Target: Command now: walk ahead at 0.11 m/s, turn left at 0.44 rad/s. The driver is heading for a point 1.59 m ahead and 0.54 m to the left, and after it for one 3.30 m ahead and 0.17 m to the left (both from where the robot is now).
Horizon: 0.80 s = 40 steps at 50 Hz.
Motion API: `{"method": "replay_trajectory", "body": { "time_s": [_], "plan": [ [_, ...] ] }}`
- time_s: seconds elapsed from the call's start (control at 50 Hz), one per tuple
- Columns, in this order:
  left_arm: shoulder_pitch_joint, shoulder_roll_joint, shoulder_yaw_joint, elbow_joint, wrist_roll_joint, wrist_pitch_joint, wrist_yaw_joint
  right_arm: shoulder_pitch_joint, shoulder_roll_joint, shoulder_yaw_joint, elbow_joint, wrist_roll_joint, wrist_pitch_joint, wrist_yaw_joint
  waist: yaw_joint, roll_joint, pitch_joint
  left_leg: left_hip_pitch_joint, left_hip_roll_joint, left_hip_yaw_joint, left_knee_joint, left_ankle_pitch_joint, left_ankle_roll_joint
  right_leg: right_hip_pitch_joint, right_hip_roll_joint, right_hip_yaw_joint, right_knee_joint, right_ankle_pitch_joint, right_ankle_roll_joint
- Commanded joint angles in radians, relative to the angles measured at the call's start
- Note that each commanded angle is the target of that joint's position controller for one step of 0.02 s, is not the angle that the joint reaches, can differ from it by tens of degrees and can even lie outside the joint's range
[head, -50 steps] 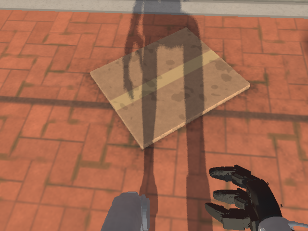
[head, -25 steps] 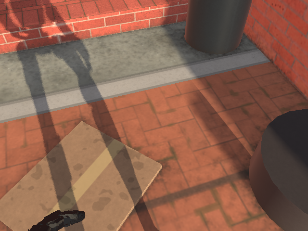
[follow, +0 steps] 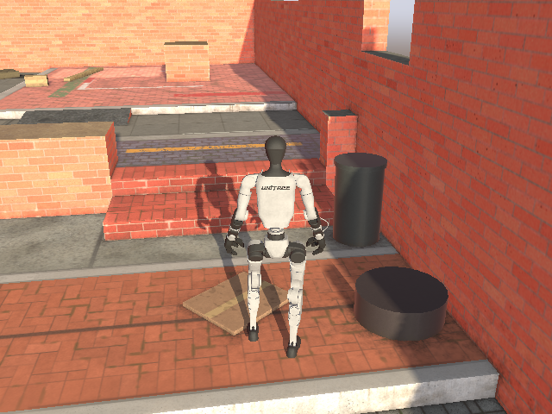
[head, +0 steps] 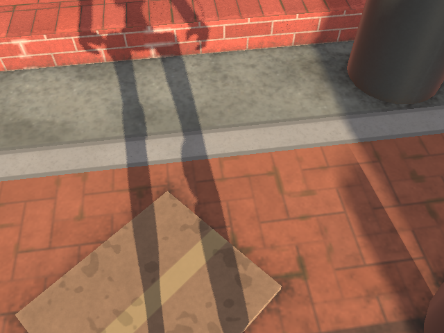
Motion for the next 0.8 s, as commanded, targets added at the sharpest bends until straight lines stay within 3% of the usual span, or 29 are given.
{"method": "replay_trajectory", "body": {
  "time_s": [0.02, 0.08, 0.1, 0.12, 0.14, 0.16, 0.18, 0.2, 0.22, 0.24, 0.3, 0.34, 0.38, 0.44, 0.48, 0.52, 0.54, 0.56, 0.58, 0.6, 0.62, 0.64, 0.66, 0.68, 0.72, 0.76, 0.8],
  "plan": [
    [-0.027, 0.172, 0.05, -0.054, -0.019, 0.004, 0.01, -0.01, -0.092, -0.03, -0.091, -0.001, 0.004, 0.018, -0.006, -0.15, -0.113, 0.077, 0.0, 0.017, -0.067, -0.029, 0.034, 0.071, -0.324, 0.127, -0.052, 0.363, -0.171],
    [-0.033, 0.174, 0.057, -0.043, -0.047, 0.01, 0.009, 0.032, -0.089, -0.042, -0.09, -0.002, 0.011, 0.034, -0.041, -0.127, -0.11, 0.202, -0.049, 0.079, -0.216, -0.046, 0.103, 0.043, -0.315, 0.116, 0.024, 0.035, -0.111],
    [-0.01, 0.141, 0.05, -0.034, -0.041, 0.008, 0.007, 0.102, -0.119, -0.061, -0.065, -0.002, 0.008, 0.028, -0.059, -0.08, -0.12, 0.316, -0.089, 0.088, -0.266, -0.062, 0.136, -0.011, -0.273, 0.086, 0.134, -0.036, -0.081],
    [-0.021, 0.088, 0.034, -0.046, -0.018, 0.003, 0.002, 0.214, -0.214, -0.097, -0.042, 0.003, 0.001, 0.013, -0.092, 0.104, -0.138, 0.464, 0.023, -0.12, -0.36, -0.026, 0.209, -0.158, -0.184, 0.002, 0.443, -0.089, -0.014],
    [-0.089, 0.048, 0.02, -0.134, 0.001, -0.016, 0.0, 0.261, -0.331, -0.117, -0.065, -0.006, -0.021, 0.008, -0.091, 0.309, -0.127, 0.669, 0.239, -0.671, -0.494, -0.143, 0.432, -0.608, 0.027, 0.046, 0.781, -0.415, 0.073],
    [-0.161, 0.09, 0.025, -0.145, -0.029, -0.042, -0.015, 0.296, -0.266, -0.097, -0.071, -0.01, -0.047, 0.021, -0.146, 0.191, -0.179, 0.72, 0.283, -0.787, -0.583, -0.245, 0.487, -0.742, 0.024, 0.253, 0.918, -0.428, 0.061],
    [-0.173, 0.111, 0.03, -0.151, -0.052, -0.061, -0.032, 0.257, -0.21, -0.079, -0.079, -0.01, -0.065, 0.017, -0.12, 0.175, -0.135, 0.701, 0.261, -0.703, -0.57, -0.249, 0.446, -0.796, -0.018, 0.283, 0.934, -0.339, 0.036],
    [-0.153, 0.121, 0.033, -0.133, -0.04, -0.073, -0.036, 0.206, -0.165, -0.067, -0.094, 0.0, -0.07, 0.013, -0.089, 0.088, -0.114, 0.633, 0.22, -0.596, -0.547, -0.216, 0.395, -0.765, -0.051, 0.286, 0.896, -0.233, 0.024],
    [-0.15, 0.125, 0.037, -0.126, -0.016, -0.078, -0.032, 0.161, -0.139, -0.056, -0.105, 0.006, -0.066, 0.009, -0.063, 0.045, -0.091, 0.549, 0.187, -0.515, -0.548, -0.149, 0.36, -0.711, -0.07, 0.28, 0.819, -0.158, 0.028],
    [-0.143, 0.129, 0.043, -0.122, -0.006, -0.077, -0.031, 0.136, -0.124, -0.047, -0.116, 0.0, -0.065, 0.004, -0.04, 0.044, -0.081, 0.482, 0.151, -0.452, -0.563, -0.086, 0.338, -0.635, -0.076, 0.273, 0.759, -0.101, 0.033],
    [-0.154, 0.084, 0.032, -0.118, 0.0, -0.067, -0.025, 0.146, -0.16, -0.058, -0.129, -0.012, -0.063, -0.019, -0.033, 0.046, -0.084, 0.412, 0.081, -0.319, -0.57, 0.151, 0.314, -0.525, -0.032, 0.226, 0.589, 0.027, 0.072],
    [-0.202, 0.044, 0.016, -0.124, -0.005, -0.063, -0.026, 0.179, -0.171, -0.064, -0.122, -0.005, -0.061, -0.028, -0.054, 0.047, -0.077, 0.398, 0.052, -0.275, -0.558, 0.185, 0.295, -0.474, -0.003, 0.221, 0.434, 0.097, 0.086],
    [-0.243, 0.033, 0.01, -0.132, -0.016, -0.061, -0.031, 0.211, -0.174, -0.067, -0.115, -0.001, -0.056, -0.031, -0.076, 0.082, -0.07, 0.407, 0.049, -0.281, -0.547, 0.15, 0.29, -0.445, 0.016, 0.226, 0.326, 0.133, 0.096],
    [-0.297, 0.053, 0.014, -0.15, -0.026, -0.069, -0.041, 0.249, -0.181, -0.071, -0.107, 0.006, -0.047, -0.03, -0.102, 0.099, -0.053, 0.423, 0.065, -0.336, -0.52, 0.113, 0.29, -0.41, 0.032, 0.235, 0.231, 0.126, 0.097],
    [-0.302, 0.071, 0.022, -0.16, -0.031, -0.078, -0.046, 0.253, -0.184, -0.072, -0.106, 0.01, -0.039, -0.03, -0.095, 0.107, -0.045, 0.44, 0.076, -0.389, -0.493, 0.101, 0.281, -0.373, 0.046, 0.235, 0.172, 0.081, 0.086],
    [-0.24, 0.095, 0.037, -0.155, -0.036, -0.086, -0.046, 0.229, -0.186, -0.073, -0.114, 0.013, -0.03, -0.031, -0.053, 0.144, -0.06, 0.436, 0.075, -0.427, -0.451, 0.117, 0.258, -0.258, 0.053, 0.236, 0.103, 0.06, 0.065],
    [-0.176, 0.116, 0.051, -0.138, -0.028, -0.092, -0.045, 0.22, -0.17, -0.068, -0.121, 0.012, -0.028, -0.031, -0.021, 0.128, -0.094, 0.408, 0.037, -0.412, -0.395, 0.184, 0.234, -0.123, 0.063, 0.217, 0.058, 0.096, 0.042],
    [-0.099, 0.153, 0.072, -0.118, -0.013, -0.099, -0.044, 0.236, -0.139, -0.06, -0.131, 0.018, -0.03, -0.029, 0.0, 0.057, -0.187, 0.297, -0.033, -0.371, -0.248, 0.299, 0.185, 0.144, -0.003, 0.286, 0.075, 0.145, -0.004],
    [0.088, 0.204, 0.096, -0.091, -0.011, -0.094, -0.036, 0.198, -0.123, -0.048, -0.152, 0.014, -0.034, -0.027, 0.095, -0.06, -0.345, 0.091, -0.086, -0.287, 0.033, 0.243, 0.119, 0.479, -0.17, 0.441, 0.095, 0.118, -0.079],
    [0.224, 0.229, 0.102, -0.041, -0.033, -0.074, -0.035, 0.23, -0.057, -0.026, -0.176, 0.009, -0.04, -0.024, 0.105, -0.311, -0.482, -0.185, -0.177, -0.201, 0.313, -0.365, 0.075, 0.743, -0.368, 0.77, 0.017, -0.059, -0.189],
    [0.197, 0.172, 0.085, -0.054, -0.028, -0.061, -0.026, 0.201, -0.118, -0.041, -0.166, 0.014, -0.034, -0.03, 0.101, -0.177, -0.365, -0.268, -0.112, -0.184, 0.476, -0.36, 0.067, 0.609, -0.395, 0.81, -0.056, -0.22, -0.168],
    [0.125, 0.149, 0.078, -0.07, -0.025, -0.055, -0.018, 0.137, -0.161, -0.055, -0.188, 0.019, -0.03, -0.029, 0.085, -0.138, -0.224, -0.303, -0.074, -0.146, 0.525, -0.266, 0.064, 0.457, -0.385, 0.739, -0.074, -0.199, -0.166],
    [0.056, 0.103, 0.06, -0.072, -0.02, -0.05, -0.015, 0.102, -0.16, -0.057, -0.194, 0.013, -0.022, -0.024, 0.054, -0.093, -0.132, -0.266, -0.031, -0.122, 0.515, -0.208, 0.063, 0.315, -0.333, 0.612, -0.091, -0.131, -0.143],
    [0.02, 0.073, 0.05, -0.066, -0.014, -0.047, -0.015, 0.095, -0.138, -0.057, -0.2, 0.006, -0.018, -0.016, 0.023, -0.122, -0.078, -0.23, -0.016, -0.112, 0.51, -0.181, 0.067, 0.207, -0.287, 0.523, -0.114, -0.091, -0.116],
    [-0.016, 0.063, 0.041, -0.057, -0.01, -0.048, -0.013, 0.123, -0.089, -0.048, -0.205, 0.016, -0.002, -0.001, -0.029, -0.153, -0.044, -0.172, -0.006, -0.087, 0.547, -0.161, 0.071, 0.065, -0.249, 0.393, -0.15, -0.039, -0.087],
    [-0.02, 0.094, 0.044, -0.044, -0.016, -0.053, -0.01, 0.087, -0.06, -0.031, -0.24, 0.015, 0.009, 0.007, -0.042, -0.157, -0.02, -0.19, 0.004, -0.072, 0.48, -0.147, 0.06, 0.011, -0.259, 0.317, -0.189, -0.017, -0.101],
    [-0.015, 0.15, 0.056, -0.034, -0.016, -0.057, -0.009, 0.046, -0.066, -0.023, -0.266, 0.004, 0.014, 0.014, -0.047, -0.146, -0.034, -0.162, 0.023, -0.057, 0.369, -0.111, 0.053, 0.012, -0.276, 0.269, -0.212, 0.001, -0.115]
  ]
}}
